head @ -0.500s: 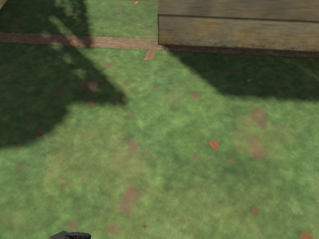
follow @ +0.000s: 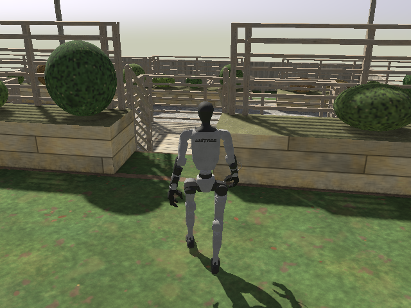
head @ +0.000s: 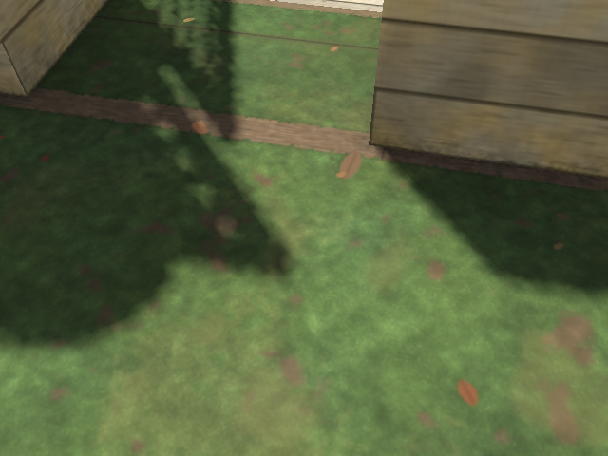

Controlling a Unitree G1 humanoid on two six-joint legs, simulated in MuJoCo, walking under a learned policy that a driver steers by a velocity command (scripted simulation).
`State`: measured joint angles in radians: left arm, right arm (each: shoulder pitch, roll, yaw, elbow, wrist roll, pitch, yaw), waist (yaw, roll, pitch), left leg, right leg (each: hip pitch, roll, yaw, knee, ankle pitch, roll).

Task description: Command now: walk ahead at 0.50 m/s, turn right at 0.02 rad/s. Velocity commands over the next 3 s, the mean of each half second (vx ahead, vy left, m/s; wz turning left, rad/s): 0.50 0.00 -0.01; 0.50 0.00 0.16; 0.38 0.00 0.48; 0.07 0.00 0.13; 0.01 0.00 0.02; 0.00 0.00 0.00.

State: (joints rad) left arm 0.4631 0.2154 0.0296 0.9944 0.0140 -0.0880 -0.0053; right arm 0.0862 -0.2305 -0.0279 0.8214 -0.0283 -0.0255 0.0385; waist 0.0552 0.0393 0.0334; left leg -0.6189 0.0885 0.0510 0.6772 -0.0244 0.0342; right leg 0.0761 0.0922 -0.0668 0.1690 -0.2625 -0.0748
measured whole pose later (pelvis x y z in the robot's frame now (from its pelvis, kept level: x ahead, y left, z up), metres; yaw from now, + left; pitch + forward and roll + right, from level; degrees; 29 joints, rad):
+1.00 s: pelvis +0.54 -0.01 +0.01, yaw +6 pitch -1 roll -1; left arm 0.40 0.19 0.04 1.04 0.02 -0.11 0.01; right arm 0.18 -0.22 -0.06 0.94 -0.02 -0.02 0.03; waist 0.01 0.04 0.04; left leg -0.65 0.09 -0.01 0.94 -0.07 0.06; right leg -0.01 0.06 -0.20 0.22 -0.22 -0.08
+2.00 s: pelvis +0.86 +0.08 +0.00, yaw +25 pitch -2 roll +0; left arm 0.21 0.19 0.00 0.97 0.01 0.00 0.03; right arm 0.23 -0.21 -0.01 1.04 -0.02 0.02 -0.03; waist -0.01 0.02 0.04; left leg -0.10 -0.05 -0.06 0.41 -0.27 0.03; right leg -0.23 0.02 -0.04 0.42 -0.17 -0.04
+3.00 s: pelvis +0.86 +0.10 +0.00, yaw +24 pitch -1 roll +0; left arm 0.29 0.14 -0.01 1.18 0.01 0.00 0.04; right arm 0.33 -0.13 0.03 1.16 -0.01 -0.02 -0.05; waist 0.01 0.00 0.03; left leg -0.05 -0.06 -0.03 0.36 -0.28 0.06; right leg -0.20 0.01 0.00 0.40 -0.17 -0.01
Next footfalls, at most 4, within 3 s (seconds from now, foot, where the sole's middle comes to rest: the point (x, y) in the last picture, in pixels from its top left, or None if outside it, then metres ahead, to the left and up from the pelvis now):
0.12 left None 0.24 0.11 -0.78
0.66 right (370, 433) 0.53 -0.07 -0.78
1.24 left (271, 317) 0.81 0.17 -0.78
1.78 right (331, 268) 0.97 0.02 -0.78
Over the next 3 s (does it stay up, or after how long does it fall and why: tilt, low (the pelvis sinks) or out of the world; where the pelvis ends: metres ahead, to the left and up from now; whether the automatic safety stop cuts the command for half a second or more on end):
stays up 0.86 0.10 0.00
